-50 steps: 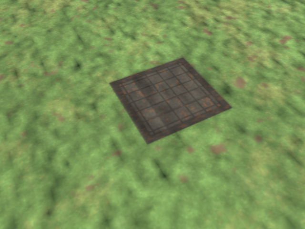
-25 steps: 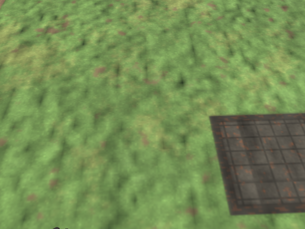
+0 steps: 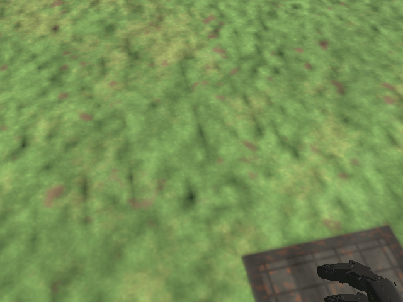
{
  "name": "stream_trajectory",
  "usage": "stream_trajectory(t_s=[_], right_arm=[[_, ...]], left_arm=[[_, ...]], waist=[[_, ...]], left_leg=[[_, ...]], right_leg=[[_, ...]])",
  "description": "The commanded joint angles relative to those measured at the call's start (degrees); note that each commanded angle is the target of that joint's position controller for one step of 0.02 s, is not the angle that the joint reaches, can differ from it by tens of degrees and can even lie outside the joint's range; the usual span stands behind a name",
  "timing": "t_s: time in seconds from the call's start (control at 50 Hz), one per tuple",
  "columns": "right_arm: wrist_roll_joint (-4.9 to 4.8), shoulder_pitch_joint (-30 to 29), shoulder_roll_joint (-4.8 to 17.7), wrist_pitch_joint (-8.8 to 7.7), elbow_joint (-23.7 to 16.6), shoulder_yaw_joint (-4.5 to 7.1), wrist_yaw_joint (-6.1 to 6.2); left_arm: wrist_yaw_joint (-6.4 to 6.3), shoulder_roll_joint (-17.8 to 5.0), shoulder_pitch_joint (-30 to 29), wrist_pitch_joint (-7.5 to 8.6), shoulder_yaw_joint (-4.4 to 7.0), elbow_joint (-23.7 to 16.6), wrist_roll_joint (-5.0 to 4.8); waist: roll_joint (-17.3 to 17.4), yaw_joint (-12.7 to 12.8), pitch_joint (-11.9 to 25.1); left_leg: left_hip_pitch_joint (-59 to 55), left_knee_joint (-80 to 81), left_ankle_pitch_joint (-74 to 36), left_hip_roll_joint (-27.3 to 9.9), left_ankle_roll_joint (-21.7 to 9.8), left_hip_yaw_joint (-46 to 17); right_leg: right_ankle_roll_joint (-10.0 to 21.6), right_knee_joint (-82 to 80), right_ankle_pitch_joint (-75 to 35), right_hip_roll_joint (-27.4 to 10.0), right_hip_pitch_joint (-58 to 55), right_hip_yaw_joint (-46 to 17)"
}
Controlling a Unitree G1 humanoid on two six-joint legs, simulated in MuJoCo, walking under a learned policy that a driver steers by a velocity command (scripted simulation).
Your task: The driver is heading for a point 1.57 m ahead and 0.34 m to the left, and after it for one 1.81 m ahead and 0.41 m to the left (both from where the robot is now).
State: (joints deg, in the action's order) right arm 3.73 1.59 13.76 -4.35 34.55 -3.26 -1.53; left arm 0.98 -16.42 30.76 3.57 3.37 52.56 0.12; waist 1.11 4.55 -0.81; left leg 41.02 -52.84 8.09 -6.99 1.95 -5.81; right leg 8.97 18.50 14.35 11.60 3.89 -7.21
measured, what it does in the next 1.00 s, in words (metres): walks ahead, turning left: left foot, then right foot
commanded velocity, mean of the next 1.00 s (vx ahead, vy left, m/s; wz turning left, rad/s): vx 1.00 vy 0.00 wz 0.38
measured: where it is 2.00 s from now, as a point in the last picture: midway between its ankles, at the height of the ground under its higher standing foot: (152, 73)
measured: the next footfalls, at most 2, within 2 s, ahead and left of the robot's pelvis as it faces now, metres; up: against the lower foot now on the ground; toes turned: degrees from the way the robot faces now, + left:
left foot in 0.18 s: +0.39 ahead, +0.16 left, +0.00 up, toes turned -10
right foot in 0.56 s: +0.70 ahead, -0.12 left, +0.00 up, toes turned +4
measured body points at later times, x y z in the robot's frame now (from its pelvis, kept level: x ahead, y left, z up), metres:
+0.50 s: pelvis +0.48 +0.03 +0.00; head +0.51 +0.02 +0.45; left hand +0.79 +0.20 -0.03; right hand +0.34 -0.24 -0.12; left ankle +0.35 +0.16 -0.74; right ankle +0.63 -0.11 -0.71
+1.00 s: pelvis +0.94 +0.09 -0.05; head +0.97 +0.11 +0.40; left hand +0.81 +0.34 -0.18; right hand +1.26 -0.06 -0.12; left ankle +1.05 +0.16 -0.74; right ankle +0.73 -0.12 -0.64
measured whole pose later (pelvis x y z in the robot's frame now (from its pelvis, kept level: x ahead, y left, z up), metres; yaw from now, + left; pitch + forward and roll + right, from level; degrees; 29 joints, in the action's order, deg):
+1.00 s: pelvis +0.94 +0.09 -0.05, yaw +26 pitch +1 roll -2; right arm 1.4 3.1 19.2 -1.1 36.9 2.8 -3.1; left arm -0.6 -16.2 25.5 3.4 2.2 49.7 2.1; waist 1.2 1.6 -2.5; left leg 33.5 -44.3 13.3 5.5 -11.7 6.8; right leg -1.9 61.2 23.2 -4.0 -1.6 9.7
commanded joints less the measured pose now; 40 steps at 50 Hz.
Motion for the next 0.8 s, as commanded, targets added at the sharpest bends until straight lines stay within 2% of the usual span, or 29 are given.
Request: stream_trajectory(t_s=[0.02,0.08,0.12,0.14,0.16,0.18,0.2,0.22,0.24,0.26,0.28,0.3,0.34,0.36,0.4,0.42,0.46,0.5,0.52,0.54,0.56,0.58,0.6,0.62,0.64,0.66,0.7,0.72,0.8], right_arm=[[-1.36,-7.41,4.59,-0.33,-5.32,0.87,-0.31],[-1.81,-8.74,5.93,-0.70,-6.12,1.38,0.23],[-1.56,-3.17,8.53,-1.09,-4.29,2.65,1.01],[-1.62,4.51,10.44,-1.48,-1.88,3.77,1.61],[-1.65,15.71,12.41,-1.67,1.32,5.01,2.54],[-0.70,28.80,15.90,-1.66,3.96,6.66,3.75],[1.14,28.26,22.16,-1.47,5.59,8.49,3.19],[-0.88,25.71,17.46,-0.85,5.58,8.66,2.18],[-1.63,21.23,12.71,-1.01,5.69,7.94,1.68],[-1.85,20.27,10.35,-1.05,6.91,7.65,1.20],[-2.06,21.91,8.39,-1.09,8.70,7.06,1.09],[-2.28,23.21,7.38,-1.20,10.58,6.67,1.36],[-3.14,25.66,7.24,-1.69,12.66,6.83,1.63],[-3.34,25.07,8.22,-1.78,12.62,7.16,1.88],[-2.83,20.75,10.40,-1.71,11.17,8.07,2.22],[-2.92,19.14,11.59,-1.63,10.67,8.63,1.91],[-3.74,20.45,14.19,-1.86,10.72,9.54,0.81],[-4.26,23.05,14.47,-1.82,11.55,9.65,0.36],[-4.22,24.28,15.05,-1.61,12.14,9.82,0.25],[-4.30,24.43,14.97,-1.70,12.22,9.86,0.07],[-4.35,23.60,9.54,-2.05,10.71,8.51,0.26],[-6.11,28.14,3.71,-1.35,8.30,7.04,0.82],[-4.59,25.50,6.92,-0.36,8.05,7.21,1.19],[-3.40,20.86,7.87,0.45,8.21,7.44,0.88],[-2.91,18.18,7.46,1.02,8.36,7.46,0.28],[-2.64,17.20,6.73,1.71,8.39,7.49,-0.26],[-2.02,14.05,4.12,3.26,6.78,7.04,-1.12],[-2.03,12.27,3.31,3.75,4.85,6.72,-1.51],[-2.11,3.04,3.42,3.82,-0.57,5.61,-3.36]], left_arm=[[0.09,-9.66,-3.48,1.68,2.69,-5.06,-0.94],[-0.27,-10.90,-1.97,1.35,3.41,-4.70,-0.87],[-0.88,-12.31,-2.18,1.47,3.67,-4.32,-0.46],[-0.84,-13.54,-2.11,1.74,3.74,-3.69,0.24],[-0.75,-13.94,-4.78,2.09,3.78,-3.93,0.95],[-1.01,-9.61,-6.95,2.68,2.69,-5.12,1.83],[-0.34,-0.41,2.64,2.81,0.30,-7.50,-1.35],[-0.69,-4.24,-1.80,2.56,-0.14,-6.52,0.31],[-0.39,-5.78,-11.17,2.50,0.06,-8.19,1.23],[-0.04,-5.98,-16.48,2.68,-0.26,-9.97,2.25],[0.24,-5.44,-21.19,2.56,-0.43,-11.82,3.44],[0.68,-3.82,-21.31,2.09,-1.08,-13.85,4.01],[1.05,-2.62,-22.96,1.35,-2.07,-16.15,4.65],[1.38,-2.70,-25.32,1.19,-2.54,-17.74,4.66],[2.49,-2.36,-30.82,1.52,-3.87,-20.91,3.49],[2.99,-2.06,-30.97,1.61,-4.26,-20.80,2.63],[2.62,-3.78,-29.33,1.34,-3.66,-19.59,1.70],[1.20,-6.50,-26.54,1.21,-2.38,-18.23,2.12],[0.25,-7.89,-20.93,1.36,-1.46,-16.29,2.66],[-0.83,-9.54,-13.72,1.65,-0.45,-14.91,3.32],[-2.20,-14.00,-3.65,1.88,1.06,-14.54,4.63],[-2.55,-17.09,-3.95,1.23,1.60,-14.94,5.38],[-2.61,-13.57,-9.06,0.84,1.62,-14.77,3.71],[-2.25,-8.16,-12.89,1.11,0.55,-15.00,2.94],[-1.79,-5.78,-13.86,1.52,0.08,-14.11,2.81],[-1.73,-4.74,-13.96,1.89,-0.15,-13.24,2.92],[-1.31,-2.67,-11.17,2.98,-0.58,-10.10,1.66],[-1.11,-2.88,-10.83,3.40,-0.50,-9.13,1.20],[-1.16,-2.98,-14.58,4.40,-0.45,-7.86,1.07]], waist=[[-2.87,-0.20,-5.32],[-4.25,1.35,-2.35],[-3.94,-1.03,2.71],[-4.15,-4.61,7.73],[-4.58,-11.06,12.25],[-1.56,-16.34,18.58],[21.35,-8.23,25.35],[14.43,-10.17,20.55],[6.37,-10.30,10.73],[0.50,-9.69,6.54],[-0.99,-9.09,3.12],[2.97,-6.62,2.04],[3.72,-4.77,0.41],[3.10,-4.06,-1.14],[2.90,-2.94,-3.64],[3.43,-2.64,-3.29],[3.48,-2.47,-2.09],[0.92,-1.55,0.43],[-1.44,0.97,4.26],[-2.14,4.70,9.04],[-8.18,8.23,15.81],[-17.22,3.46,20.11],[-14.57,1.24,13.65],[-8.42,0.48,6.01],[-5.01,-0.28,1.91],[-5.28,-1.62,-0.04],[-6.61,-3.22,-3.44],[-8.34,-4.37,-2.80],[-6.41,-6.93,-5.05]], left_leg=[[-13.59,13.93,-13.83,4.23,0.78,7.05],[-15.90,21.34,-14.56,6.29,-0.49,6.20],[-23.73,24.81,-10.15,8.88,-1.99,7.05],[-30.66,24.54,-6.72,9.83,-3.40,7.91],[-41.12,23.39,-3.98,7.26,-4.90,7.30],[-53.29,20.09,13.23,-1.18,-6.88,-1.83],[-67.34,30.23,22.77,-17.80,-17.43,-39.35],[-65.28,35.17,30.23,-15.23,-19.53,-49.04],[-57.38,35.83,25.24,-11.40,-18.47,-37.51],[-50.19,35.76,16.34,-8.61,-17.53,-30.13],[-44.69,36.22,8.40,-5.07,-15.94,-24.35],[-41.85,36.63,4.55,-3.61,-16.51,-22.90],[-38.91,38.49,0.97,-2.65,-17.36,-21.99],[-35.29,40.78,1.76,-2.71,-17.64,-21.26],[-22.85,45.19,1.62,0.09,-16.30,-16.49],[-15.94,47.10,0.06,2.01,-15.01,-13.57],[-12.94,48.40,-4.59,0.45,-13.93,-14.02],[-19.83,39.43,-15.44,0.99,-11.67,-12.64],[-21.85,27.77,-22.84,3.48,-10.34,-10.31],[-17.31,13.49,-21.87,6.12,-9.07,-8.50],[-9.54,-6.23,-2.89,9.48,-8.06,-5.01],[0.82,-22.28,20.40,11.56,-7.67,-0.63],[6.69,-27.21,14.00,7.73,-8.39,0.62],[8.11,-26.11,9.83,4.97,-8.35,1.51],[6.87,-24.14,8.17,3.45,-7.91,1.55],[5.47,-22.87,8.15,2.50,-7.38,1.57],[5.96,-21.02,8.32,0.63,-7.07,2.02],[7.74,-20.42,7.67,0.47,-6.96,2.43],[4.12,-7.07,-4.12,0.52,-7.83,6.06]], right_leg=[[5.39,-11.30,-18.73,-10.94,16.99,-13.80],[3.13,-6.10,-29.76,-12.43,6.37,-14.93],[1.06,2.22,-44.34,-13.27,0.01,-14.03],[0.14,11.17,-50.72,-13.95,-2.95,-12.60],[-0.84,23.76,-48.53,-12.91,0.34,-10.42],[-0.89,42.35,-35.96,-11.01,8.87,-6.63],[-4.64,63.28,10.36,-1.77,29.26,-0.69],[-2.98,65.99,10.20,-5.23,39.58,-1.31],[-2.92,63.20,4.53,-8.72,42.25,-1.39],[-3.31,59.31,2.51,-10.56,40.80,-0.15],[-3.75,55.53,3.08,-11.79,39.37,0.98],[-4.88,53.38,5.09,-12.45,39.20,1.32],[-6.81,47.58,8.78,-14.16,40.37,1.75],[-7.82,42.51,8.77,-15.32,39.93,2.31],[-9.39,27.31,-0.73,-15.14,29.09,4.73],[-9.70,21.57,-6.97,-13.24,18.37,6.71],[-9.77,19.51,-13.81,-11.57,6.39,7.97],[-8.96,15.29,-11.68,-10.92,2.20,7.68],[-8.28,13.48,-7.85,-9.66,-3.86,8.37],[-7.45,14.29,-4.14,-12.59,-13.85,6.67],[-5.28,10.60,16.44,-26.96,-23.64,-8.99],[-1.89,-1.93,32.89,-40.77,-25.74,-36.69],[0.72,-5.06,36.69,-38.78,-19.49,-41.02],[0.34,-4.01,28.62,-35.60,-13.07,-29.64],[-0.29,-4.10,16.58,-32.76,-7.65,-20.31],[-1.34,-4.83,8.65,-30.51,-4.13,-13.69],[-3.41,-5.74,-6.32,-28.31,-1.02,-3.51],[-3.05,-6.51,-10.33,-29.26,-2.13,-1.47],[-5.30,-11.04,-22.12,-24.70,2.20,14.57]])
